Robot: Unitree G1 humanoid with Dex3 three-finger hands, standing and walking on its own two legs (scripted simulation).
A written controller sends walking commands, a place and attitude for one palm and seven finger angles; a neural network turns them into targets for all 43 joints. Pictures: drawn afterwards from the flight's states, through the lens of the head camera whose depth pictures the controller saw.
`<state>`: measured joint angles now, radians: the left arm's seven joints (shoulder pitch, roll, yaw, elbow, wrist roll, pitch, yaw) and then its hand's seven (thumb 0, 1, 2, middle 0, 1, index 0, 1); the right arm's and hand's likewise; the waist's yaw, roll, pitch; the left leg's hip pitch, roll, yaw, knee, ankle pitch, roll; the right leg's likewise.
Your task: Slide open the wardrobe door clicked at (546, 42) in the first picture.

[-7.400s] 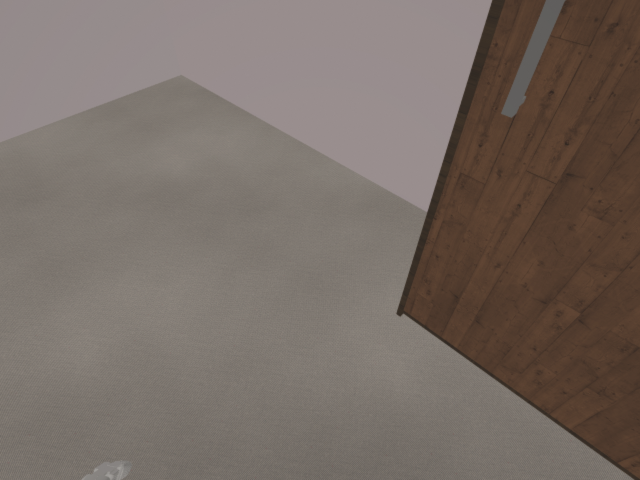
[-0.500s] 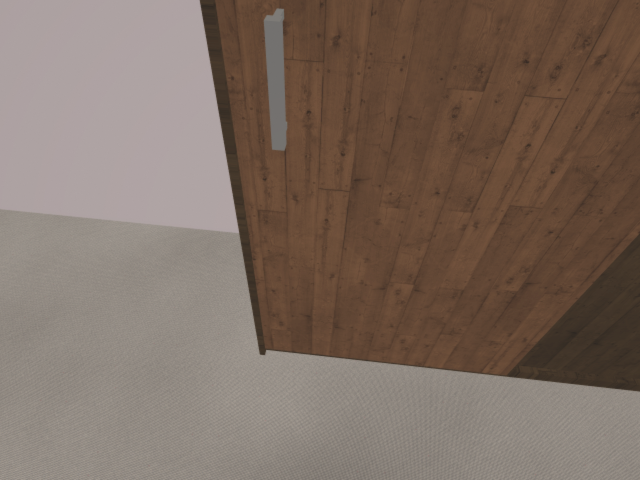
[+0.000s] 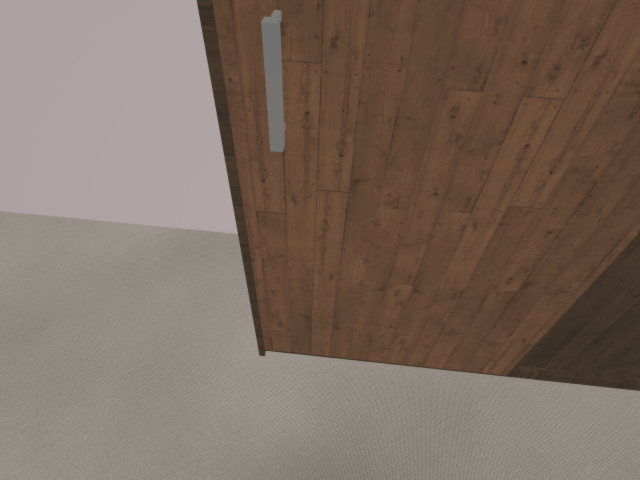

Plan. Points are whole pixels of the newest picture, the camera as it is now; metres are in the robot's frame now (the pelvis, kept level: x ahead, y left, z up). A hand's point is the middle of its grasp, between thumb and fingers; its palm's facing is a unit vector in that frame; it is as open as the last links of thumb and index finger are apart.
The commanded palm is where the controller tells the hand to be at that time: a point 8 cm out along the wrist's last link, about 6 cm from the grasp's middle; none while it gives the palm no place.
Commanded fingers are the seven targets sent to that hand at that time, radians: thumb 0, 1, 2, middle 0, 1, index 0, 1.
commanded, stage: look again from close up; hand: left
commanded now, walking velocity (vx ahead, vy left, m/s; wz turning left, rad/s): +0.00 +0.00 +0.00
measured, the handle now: (277, 85) +0.60 +0.11 +0.21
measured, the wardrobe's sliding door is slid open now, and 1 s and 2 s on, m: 0.00 0.00 0.00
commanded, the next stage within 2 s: shuffle to correct the standing spot in 0.66 s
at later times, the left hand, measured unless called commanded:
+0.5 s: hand out of the picture -0.02 +0.16 -0.18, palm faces +0.04 -0.99 -0.14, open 7.4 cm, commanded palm none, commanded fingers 0.00 0.90 0.90 -0.20 -0.30 -0.20 -0.30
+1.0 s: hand out of the picture -0.01 +0.15 -0.18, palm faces +0.06 -0.99 -0.14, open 7.4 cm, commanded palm none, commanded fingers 0.00 0.90 0.90 -0.20 -0.30 -0.20 -0.30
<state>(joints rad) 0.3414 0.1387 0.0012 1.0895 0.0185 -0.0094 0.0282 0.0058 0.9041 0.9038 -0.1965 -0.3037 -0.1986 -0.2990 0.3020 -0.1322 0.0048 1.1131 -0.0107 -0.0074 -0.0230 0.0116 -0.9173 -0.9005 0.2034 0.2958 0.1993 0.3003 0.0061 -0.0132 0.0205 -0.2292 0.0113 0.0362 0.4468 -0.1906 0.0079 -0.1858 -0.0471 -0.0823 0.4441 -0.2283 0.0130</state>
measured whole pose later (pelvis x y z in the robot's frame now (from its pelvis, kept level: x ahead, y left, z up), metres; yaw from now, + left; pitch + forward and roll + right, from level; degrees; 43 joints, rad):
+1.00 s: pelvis +0.03 +0.00 -0.01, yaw +0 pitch +0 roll +0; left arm 0.39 0.13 0.02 1.10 0.03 0.00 0.02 0.01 0.90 0.90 -0.20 -0.30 -0.20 -0.30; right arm 0.36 -0.11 -0.01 1.12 -0.02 0.00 -0.02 0.01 -0.91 -0.90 0.20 0.30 0.20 0.30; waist 0.01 -0.02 -0.02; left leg -0.24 0.01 0.04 0.53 -0.28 0.01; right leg -0.20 -0.05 -0.07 0.52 -0.32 0.00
